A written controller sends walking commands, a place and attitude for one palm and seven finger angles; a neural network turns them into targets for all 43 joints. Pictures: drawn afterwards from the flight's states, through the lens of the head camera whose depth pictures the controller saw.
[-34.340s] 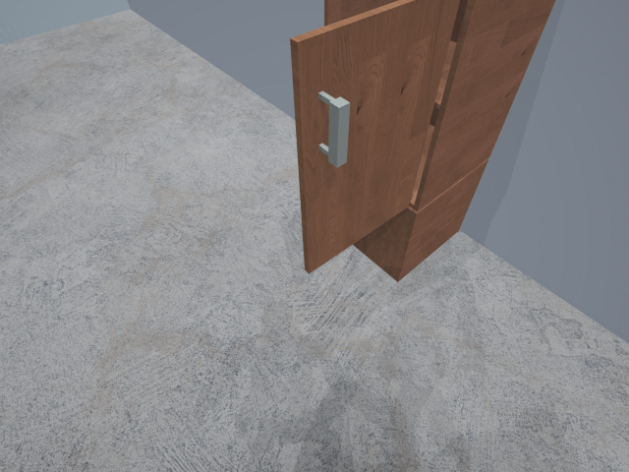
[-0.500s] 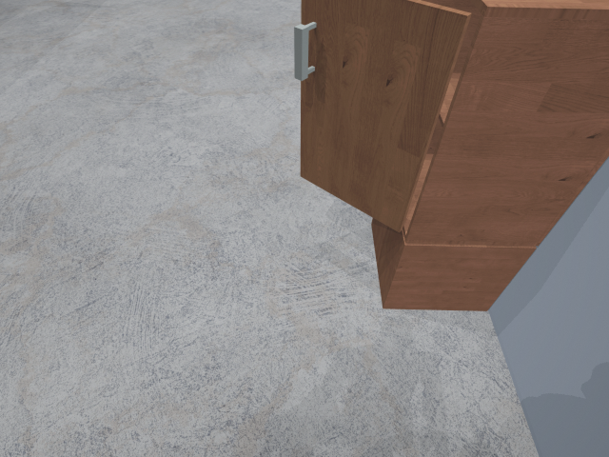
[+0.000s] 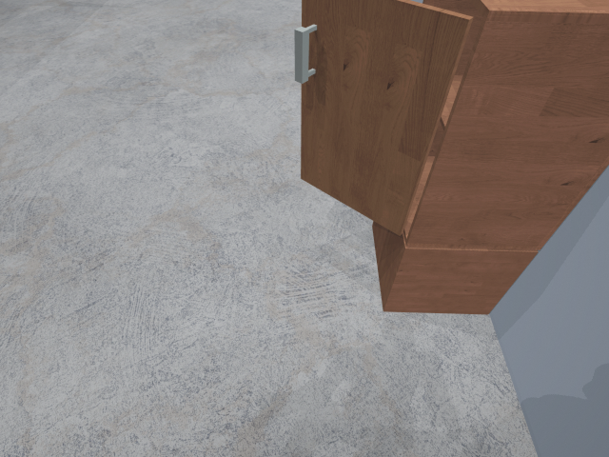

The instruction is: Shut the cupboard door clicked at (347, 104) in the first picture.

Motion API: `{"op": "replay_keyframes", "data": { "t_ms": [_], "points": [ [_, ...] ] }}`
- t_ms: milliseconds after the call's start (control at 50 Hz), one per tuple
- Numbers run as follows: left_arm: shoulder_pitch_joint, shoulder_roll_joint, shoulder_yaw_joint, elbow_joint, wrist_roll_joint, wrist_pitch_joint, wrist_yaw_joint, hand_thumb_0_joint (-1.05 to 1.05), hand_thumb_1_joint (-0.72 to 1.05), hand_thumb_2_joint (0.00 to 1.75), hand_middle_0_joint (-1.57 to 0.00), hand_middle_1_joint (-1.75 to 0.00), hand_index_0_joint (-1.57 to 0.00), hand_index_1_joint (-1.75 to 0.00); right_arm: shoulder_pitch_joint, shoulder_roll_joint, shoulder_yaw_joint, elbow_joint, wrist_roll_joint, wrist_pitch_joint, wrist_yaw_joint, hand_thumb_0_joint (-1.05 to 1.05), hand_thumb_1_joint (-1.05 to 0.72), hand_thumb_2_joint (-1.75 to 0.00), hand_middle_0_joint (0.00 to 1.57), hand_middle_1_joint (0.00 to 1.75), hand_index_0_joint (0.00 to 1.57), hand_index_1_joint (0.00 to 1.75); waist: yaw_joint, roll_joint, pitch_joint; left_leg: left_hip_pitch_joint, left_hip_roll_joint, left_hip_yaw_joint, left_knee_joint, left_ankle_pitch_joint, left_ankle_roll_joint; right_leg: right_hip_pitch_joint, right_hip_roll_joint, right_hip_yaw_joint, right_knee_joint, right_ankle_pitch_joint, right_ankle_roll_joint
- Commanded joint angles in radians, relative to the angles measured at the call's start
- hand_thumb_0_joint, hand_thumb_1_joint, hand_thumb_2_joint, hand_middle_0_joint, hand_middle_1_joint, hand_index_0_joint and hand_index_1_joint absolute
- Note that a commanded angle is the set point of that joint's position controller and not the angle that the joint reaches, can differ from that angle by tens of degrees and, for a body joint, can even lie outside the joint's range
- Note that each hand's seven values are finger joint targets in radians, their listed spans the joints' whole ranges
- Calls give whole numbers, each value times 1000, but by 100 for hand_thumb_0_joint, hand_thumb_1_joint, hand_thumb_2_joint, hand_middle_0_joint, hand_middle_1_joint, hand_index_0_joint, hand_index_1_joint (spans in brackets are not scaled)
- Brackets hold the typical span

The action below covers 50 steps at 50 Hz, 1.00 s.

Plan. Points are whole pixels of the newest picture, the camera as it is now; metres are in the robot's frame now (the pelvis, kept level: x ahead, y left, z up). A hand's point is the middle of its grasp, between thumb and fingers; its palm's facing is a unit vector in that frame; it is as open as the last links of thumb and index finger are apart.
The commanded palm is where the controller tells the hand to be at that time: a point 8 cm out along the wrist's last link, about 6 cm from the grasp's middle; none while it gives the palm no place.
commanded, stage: walk to a spot facing it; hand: left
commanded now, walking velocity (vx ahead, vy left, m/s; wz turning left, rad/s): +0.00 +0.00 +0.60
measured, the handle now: (307, 53) +0.97 +0.05 +0.08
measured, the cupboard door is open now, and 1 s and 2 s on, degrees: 51 51 51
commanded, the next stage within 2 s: none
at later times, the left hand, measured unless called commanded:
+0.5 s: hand out of the picture +0.01 +0.22 -0.19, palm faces +0.25 -0.94 -0.23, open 7.4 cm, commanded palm none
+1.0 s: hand out of the picture -0.10 +0.19 -0.19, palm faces +0.60 -0.77 -0.22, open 7.4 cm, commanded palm none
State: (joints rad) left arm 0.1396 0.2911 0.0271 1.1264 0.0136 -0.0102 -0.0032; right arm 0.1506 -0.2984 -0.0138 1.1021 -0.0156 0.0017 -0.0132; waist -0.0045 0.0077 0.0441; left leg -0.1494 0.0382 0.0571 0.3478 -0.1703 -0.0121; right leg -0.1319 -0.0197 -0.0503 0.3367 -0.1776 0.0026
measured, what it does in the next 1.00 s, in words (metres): steps on the spot, turning left: right foot, then left foot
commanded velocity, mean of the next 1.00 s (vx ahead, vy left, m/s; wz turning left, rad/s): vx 0.06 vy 0.00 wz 0.60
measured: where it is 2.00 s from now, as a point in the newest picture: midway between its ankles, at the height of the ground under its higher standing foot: outside the picture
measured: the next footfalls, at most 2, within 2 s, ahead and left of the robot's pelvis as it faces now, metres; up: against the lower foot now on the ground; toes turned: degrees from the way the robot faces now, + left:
right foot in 0.68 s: +0.07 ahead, -0.13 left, +0.00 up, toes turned +22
left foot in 0.98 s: -0.06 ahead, +0.11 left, +0.00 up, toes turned +40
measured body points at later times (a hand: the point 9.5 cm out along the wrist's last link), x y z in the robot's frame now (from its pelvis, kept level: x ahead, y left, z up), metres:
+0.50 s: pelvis -0.01 +0.01 -0.01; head +0.04 +0.03 +0.43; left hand +0.00 +0.27 -0.17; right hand +0.07 -0.22 -0.16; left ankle +0.01 +0.12 -0.75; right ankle -0.01 -0.13 -0.69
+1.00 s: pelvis -0.03 -0.01 -0.03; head +0.00 +0.02 +0.42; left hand -0.13 +0.23 -0.18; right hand +0.21 -0.19 -0.15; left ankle -0.09 +0.09 -0.75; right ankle +0.03 -0.14 -0.74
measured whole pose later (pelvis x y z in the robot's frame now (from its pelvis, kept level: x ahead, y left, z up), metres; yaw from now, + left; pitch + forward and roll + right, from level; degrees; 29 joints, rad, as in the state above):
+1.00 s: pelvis -0.03 -0.01 -0.03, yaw +36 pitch +1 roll +1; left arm 0.24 0.23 0.07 0.91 0.03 0.02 0.00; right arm 0.18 -0.26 -0.07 0.89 -0.03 0.04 0.02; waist -0.01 -0.05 0.08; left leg -0.30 0.02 0.06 0.60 -0.30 0.00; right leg -0.29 -0.17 -0.18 0.72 -0.44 0.05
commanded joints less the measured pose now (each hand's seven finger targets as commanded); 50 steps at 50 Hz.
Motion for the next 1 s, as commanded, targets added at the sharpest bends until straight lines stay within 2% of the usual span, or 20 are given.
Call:
{"op": "replay_keyframes", "data": {
  "t_ms": [0, 80, 160, 240, 280, 320, 340, 400, 500, 600, 620, 640, 660, 740, 800, 860, 900, 920, 960, 980],
  "points": [
    [-20, 195, 29, -54, -1, -23, 15, 0, 90, 90, -20, -30, -20, -30, -25, -186, -33, -56, 1, -19, -4, 0, -90, -90, 20, 30, 20, 30, -2, 18, -55, 16, 93, -104, -61, 106, 22, 11, -110, 83, -55, 99, -35],
    [36, 109, 19, -58, -2, 9, 27, 0, 90, 90, -20, -30, -20, -30, 20, -77, -11, -64, -1, 9, 1, 0, -90, -90, 20, 30, 20, 30, 6, 11, -43, -59, 77, -105, 6, 152, 7, 12, -131, 33, 29, 120, -14],
    [67, 146, 47, -101, 4, 18, 34, 0, 90, 90, -20, -30, -20, -30, 30, -69, -30, -108, 0, 24, 3, 0, -90, -90, 20, 30, 20, 30, 14, -89, -74, -144, 21, -75, 174, 144, -3, 40, -224, 56, 54, 192, -72],
    [25, 145, 63, -170, 17, 24, 43, 0, 90, 90, -20, -30, -20, -30, 52, -44, -49, -157, -2, 42, 11, 0, -90, -90, 20, 30, 20, 30, -3, -207, -23, -209, 15, -27, 447, -274, -13, -48, -359, 47, 50, 266, -171],
    [-3, 131, 67, -199, 14, 27, 40, 0, 90, 90, -20, -30, -20, -30, 99, -39, -53, -162, 2, 35, 20, 0, -90, -90, 20, 30, 20, 30, -35, -105, -29, -108, 46, -47, 233, -84, -6, -109, -317, -46, 204, 249, -98],
    [24, 43, 54, -249, -2, 41, 34, 0, 90, 90, -20, -30, -20, -30, 174, -166, -78, -170, -23, 25, 9, 0, -90, -90, 20, 30, 20, 30, -58, 341, -38, -30, 310, -500, -42, 407, 162, -322, -53, -107, 579, -424, 53],
    [-22, 64, 52, -264, 10, 50, 40, 0, 90, 90, -20, -30, -20, -30, 219, -168, -80, -148, -23, 26, 1, 0, -90, -90, 20, 30, 20, 30, -76, 263, -53, -40, 306, -531, -69, 254, 192, -335, -46, 16, 712, -453, 29],
    [-16, 42, 64, -261, 9, 41, 29, 0, 90, 90, -20, -30, -20, -30, 134, -117, -73, -182, -20, 19, -15, 0, -90, -90, 20, 30, 20, 30, -30, 144, -48, -59, 225, -445, -53, 106, 174, -407, -54, 77, 791, -265, 41],
    [7, 2, 57, -276, 2, 32, 26, 0, 90, 90, -20, -30, -20, -30, 132, -112, -86, -192, -20, 23, -15, 0, -90, -90, 20, 30, 20, 30, -37, 123, -115, -19, 181, -429, -22, 123, 184, -336, -12, 56, 569, -281, 48],
    [159, 12, 70, -249, 0, 27, 34, 0, 90, 90, -20, -30, -20, -30, 56, -95, -100, -230, -12, 43, -6, 0, -90, -90, 20, 30, 20, 30, 27, 131, -116, -230, 82, -421, 29, -27, 118, -17, 39, 17, 164, -125, 35],
    [196, 62, 81, -246, 9, 22, 40, 0, 90, 90, -20, -30, -20, -30, 47, -56, -99, -243, -3, 48, 1, 0, -90, -90, 20, 30, 20, 30, 45, 19, -102, -357, 4, -364, 121, -172, 64, 83, -60, 112, 13, -175, 5],
    [196, 158, 101, -260, 25, 15, 46, 0, 90, 90, -20, -30, -20, -30, 56, -4, -96, -261, 2, 48, 8, 0, -90, -90, 20, 30, 20, 30, 51, -237, -82, -509, -132, -196, 373, -322, -13, 108, -315, 419, -131, -331, -102],
    [108, 171, 91, -285, 20, 25, 47, 0, 90, 90, -20, -30, -20, -30, 46, -12, -103, -262, -12, 50, 14, 0, -90, -90, 20, 30, 20, 30, 31, -228, -16, -475, -123, -133, 675, -391, -20, -89, -465, 456, -174, -337, -178],
    [-28, 66, 73, -316, 21, 8, 50, 0, 90, 90, -20, -30, -20, -30, 82, 1, -95, -240, -8, 60, 38, 0, -90, -90, 20, 30, 20, 30, -56, -185, 5, -428, -16, -94, 861, -262, -34, -142, -303, 139, -19, 22, -143],
    [84, 110, 82, -290, 23, 1, 47, 0, 90, 90, -20, -30, -20, -30, 4, 26, -74, -267, -2, 50, 41, 0, -90, -90, 20, 30, 20, 30, 8, -173, -46, -357, -22, -14, 594, -310, -43, 6, -309, 56, 75, 321, -131],
    [161, 153, 95, -259, 23, 0, 35, 0, 90, 90, -20, -30, -20, -30, -43, 25, -61, -294, 1, 37, 44, 0, -90, -90, 20, 30, 20, 30, 49, -210, -60, -296, -35, 35, 411, -319, -26, 63, -339, 71, 83, 248, -118],
    [149, 157, 100, -259, 19, 0, 24, 0, 90, 90, -20, -30, -20, -30, 5, 6, -61, -284, -2, 25, 42, 0, -90, -90, 20, 30, 20, 30, 20, -192, -69, -157, -43, 60, 239, -253, -12, -4, -332, 34, 121, 78, -83],
    [134, 151, 98, -264, 11, 4, 18, 0, 90, 90, -20, -30, -20, -30, 60, -20, -67, -269, -3, 17, 41, 0, -90, -90, 20, 30, 20, 30, -14, -117, -86, -6, -48, 48, 107, -183, -3, -105, -303, -18, 197, -44, -40],
    [61, 34, 69, -345, 8, 9, -3, 0, 90, 90, -20, -30, -20, -30, 221, -225, -116, -240, -25, 12, 28, 0, -90, -90, 20, 30, 20, 30, -114, 367, -82, 252, 345, -545, -69, -177, 196, -578, -84, -146, 652, -489, 76],
    [-72, 54, 62, -385, 22, 8, -4, 0, 90, 90, -20, -30, -20, -30, 302, -223, -115, -206, -28, 10, 24, 0, -90, -90, 20, 30, 20, 30, -163, 241, -42, 169, 379, -601, -112, -299, 253, -627, -103, -24, 750, -460, 46]
  ]
}}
